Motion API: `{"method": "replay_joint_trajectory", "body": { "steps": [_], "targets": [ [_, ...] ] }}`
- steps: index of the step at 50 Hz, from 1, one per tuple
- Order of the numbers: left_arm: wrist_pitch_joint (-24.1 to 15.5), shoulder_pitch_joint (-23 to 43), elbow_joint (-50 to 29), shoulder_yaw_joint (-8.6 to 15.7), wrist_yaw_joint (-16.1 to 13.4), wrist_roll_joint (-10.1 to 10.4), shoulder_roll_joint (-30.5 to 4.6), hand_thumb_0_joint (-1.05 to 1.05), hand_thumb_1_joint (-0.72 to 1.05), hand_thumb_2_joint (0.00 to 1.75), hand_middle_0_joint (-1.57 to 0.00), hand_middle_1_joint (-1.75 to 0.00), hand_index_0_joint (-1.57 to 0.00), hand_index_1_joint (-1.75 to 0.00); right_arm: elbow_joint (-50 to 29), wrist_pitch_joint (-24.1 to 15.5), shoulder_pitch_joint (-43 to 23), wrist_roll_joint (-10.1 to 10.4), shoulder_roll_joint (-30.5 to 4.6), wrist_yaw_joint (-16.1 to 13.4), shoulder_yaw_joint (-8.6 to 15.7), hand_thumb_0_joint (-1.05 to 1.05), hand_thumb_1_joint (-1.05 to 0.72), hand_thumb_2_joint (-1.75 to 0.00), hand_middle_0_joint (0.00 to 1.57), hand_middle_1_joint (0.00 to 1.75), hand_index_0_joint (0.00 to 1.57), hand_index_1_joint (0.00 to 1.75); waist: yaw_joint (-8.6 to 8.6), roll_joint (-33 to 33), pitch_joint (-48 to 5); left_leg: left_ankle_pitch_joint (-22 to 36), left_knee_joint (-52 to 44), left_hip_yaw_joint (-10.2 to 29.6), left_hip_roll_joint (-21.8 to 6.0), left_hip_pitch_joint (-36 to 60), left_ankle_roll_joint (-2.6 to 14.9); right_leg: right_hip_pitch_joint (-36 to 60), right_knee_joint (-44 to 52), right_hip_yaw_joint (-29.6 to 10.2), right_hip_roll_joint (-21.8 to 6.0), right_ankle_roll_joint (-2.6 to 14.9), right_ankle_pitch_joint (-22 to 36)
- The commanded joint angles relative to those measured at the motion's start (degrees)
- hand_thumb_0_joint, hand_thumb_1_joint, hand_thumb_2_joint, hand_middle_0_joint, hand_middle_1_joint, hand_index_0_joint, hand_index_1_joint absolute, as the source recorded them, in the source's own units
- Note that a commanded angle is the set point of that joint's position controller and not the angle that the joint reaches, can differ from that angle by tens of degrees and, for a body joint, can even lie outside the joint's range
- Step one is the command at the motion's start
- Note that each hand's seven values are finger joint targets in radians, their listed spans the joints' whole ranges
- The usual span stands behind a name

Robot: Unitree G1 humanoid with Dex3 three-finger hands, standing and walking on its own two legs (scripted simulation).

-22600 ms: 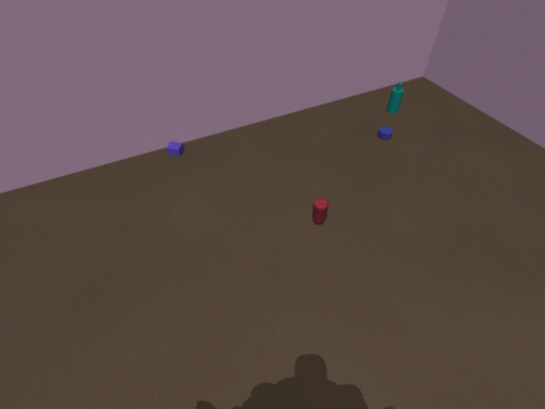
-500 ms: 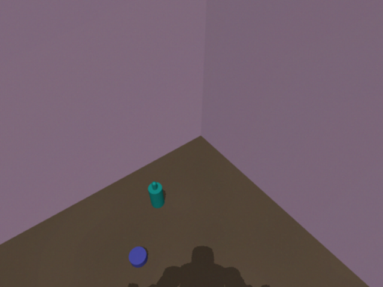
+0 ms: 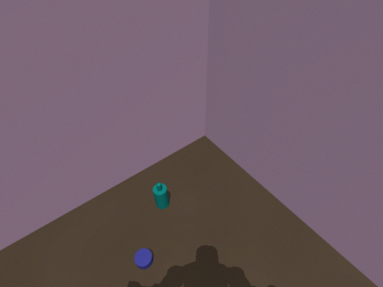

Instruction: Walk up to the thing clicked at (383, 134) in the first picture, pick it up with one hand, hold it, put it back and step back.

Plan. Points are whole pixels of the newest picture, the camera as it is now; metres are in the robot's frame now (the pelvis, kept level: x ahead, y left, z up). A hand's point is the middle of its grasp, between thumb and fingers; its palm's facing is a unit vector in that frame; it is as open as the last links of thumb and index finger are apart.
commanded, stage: walk up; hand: left
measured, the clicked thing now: (143, 258) +0.43 +0.28 -0.76
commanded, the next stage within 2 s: stand in 1.02 s
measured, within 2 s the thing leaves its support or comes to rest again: neither
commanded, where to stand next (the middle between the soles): +0.05 +0.03 m, yaw +0 degrees
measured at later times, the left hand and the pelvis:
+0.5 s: hand out of the picture +0.07 +0.27 -0.15, palm faces -0.02 -0.92 -0.40, open 7.4 cm; pelvis +0.00 +0.01 +0.00, yaw +0 degrees
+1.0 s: hand out of the picture +0.07 +0.27 -0.15, palm faces -0.03 -0.91 -0.41, open 7.4 cm; pelvis +0.00 +0.00 +0.00, yaw -1 degrees
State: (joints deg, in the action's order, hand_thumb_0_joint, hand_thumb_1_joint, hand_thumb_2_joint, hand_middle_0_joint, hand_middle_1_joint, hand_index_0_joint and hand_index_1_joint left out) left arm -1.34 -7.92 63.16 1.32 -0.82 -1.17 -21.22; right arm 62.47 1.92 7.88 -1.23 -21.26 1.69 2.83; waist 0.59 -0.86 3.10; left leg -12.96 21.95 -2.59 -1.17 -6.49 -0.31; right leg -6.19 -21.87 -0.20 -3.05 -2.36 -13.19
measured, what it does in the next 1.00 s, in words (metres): stands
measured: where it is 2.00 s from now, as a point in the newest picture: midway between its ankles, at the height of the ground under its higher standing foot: outside the picture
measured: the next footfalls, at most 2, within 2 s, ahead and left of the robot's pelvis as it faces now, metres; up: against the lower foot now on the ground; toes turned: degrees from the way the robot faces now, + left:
none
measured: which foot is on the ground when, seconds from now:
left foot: down 0.00-1.00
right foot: down 0.00-1.00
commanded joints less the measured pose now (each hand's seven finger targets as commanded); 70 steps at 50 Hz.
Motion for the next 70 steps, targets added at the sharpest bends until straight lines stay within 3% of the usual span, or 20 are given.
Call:
{"method": "replay_joint_trajectory", "body": {
  "steps": [1,8,20,47,50,51,56,64,70],
  "targets": [
    [-1.06,1.92,-4.08,2.11,-1.09,0.15,-12.14,0.00,0.90,0.90,-0.20,-0.30,-0.20,-0.30,-4.78,-1.08,-2.49,0.08,-12.08,-0.88,2.71,0.00,-0.90,-0.90,0.20,0.30,0.20,0.30,-0.36,0.62,-3.88,11.93,-3.04,5.79,-6.03,1.43,3.11,-0.86,1.61,-2.49,-3.88,4.11,12.83],
    [-0.83,1.45,-4.52,1.75,-1.29,0.32,-12.55,0.00,0.90,0.90,-0.20,-0.30,-0.20,-0.30,-5.77,-0.92,-3.17,0.08,-12.12,-0.75,2.93,0.00,-0.90,-0.90,0.20,0.30,0.20,0.30,-0.16,-0.50,-4.08,12.15,-3.51,5.82,-6.31,0.99,3.75,0.10,0.07,-1.90,-3.56,3.74,12.67],
    [-1.28,1.52,-4.52,1.82,-1.70,0.07,-13.54,0.00,0.90,0.90,-0.20,-0.30,-0.20,-0.30,-6.60,-0.51,-3.62,0.42,-11.46,-0.48,3.13,0.00,-0.90,-0.90,0.20,0.30,0.20,0.30,-0.62,1.52,-4.33,11.92,-1.20,4.37,-4.92,2.61,2.95,-0.72,1.42,-3.49,-4.96,4.27,15.11],
    [-1.05,1.14,-5.03,1.85,-1.39,0.00,-13.53,0.00,0.90,0.90,-0.20,-0.30,-0.20,-0.30,-7.09,-0.64,-4.12,0.33,-11.89,-0.30,3.13,0.00,-0.90,-0.90,0.20,0.30,0.20,0.30,-0.35,0.40,-3.52,6.93,-2.76,5.16,-5.33,1.18,3.37,-1.73,0.82,-2.95,-3.57,4.27,11.51],
    [-1.19,0.47,-4.82,1.98,-1.43,-0.07,-13.82,0.00,0.90,0.90,-0.20,-0.30,-0.20,-0.30,-7.26,-0.57,-4.20,0.42,-11.67,-0.27,3.07,0.00,-0.90,-0.90,0.20,0.30,0.20,0.30,-0.09,1.47,-3.60,7.84,-1.52,4.58,-4.84,2.25,3.00,-2.60,1.85,-3.87,-4.19,4.45,12.20],
    [-0.66,3.12,-4.37,0.83,-0.71,0.34,-11.60,0.00,0.90,0.90,-0.20,-0.30,-0.20,-0.30,-5.65,-1.52,-3.67,0.95,-9.37,-0.85,1.57,0.00,-0.90,-0.90,0.20,0.30,0.20,0.30,-1.89,4.71,-4.51,9.82,-4.93,6.12,-6.76,3.28,2.34,-3.10,2.93,-3.38,-4.38,3.54,11.25],
    [-0.35,2.57,-4.02,0.82,-0.12,0.69,-11.37,0.00,0.90,0.90,-0.20,-0.30,-0.20,-0.30,-3.74,-2.74,-3.63,0.69,-11.26,-1.46,1.38,0.00,-0.90,-0.90,0.20,0.30,0.20,0.30,-1.13,0.74,-4.26,14.29,-5.24,5.50,-6.96,3.75,1.86,-0.60,4.29,-3.57,-4.44,2.87,12.92],
    [-0.36,2.49,-3.15,1.11,0.20,0.43,-11.91,0.00,0.90,0.90,-0.20,-0.30,-0.20,-0.30,-2.34,-3.38,-4.14,0.66,-10.84,-1.66,0.89,0.00,-0.90,-0.90,0.20,0.30,0.20,0.30,-0.97,-0.07,-3.18,7.74,-7.32,5.21,-6.63,1.61,1.08,0.34,6.42,-4.18,-4.67,3.14,8.91],
    [-0.52,3.08,-3.02,1.08,0.20,0.48,-11.39,0.00,0.90,0.90,-0.20,-0.30,-0.20,-0.30,-1.71,-3.66,-3.78,0.68,-10.50,-1.81,0.68,0.00,-0.90,-0.90,0.20,0.30,0.20,0.30,-1.19,0.44,-3.74,10.56,-6.84,5.06,-6.72,2.52,0.84,0.34,6.49,-4.20,-4.84,3.13,11.75]
  ]
}}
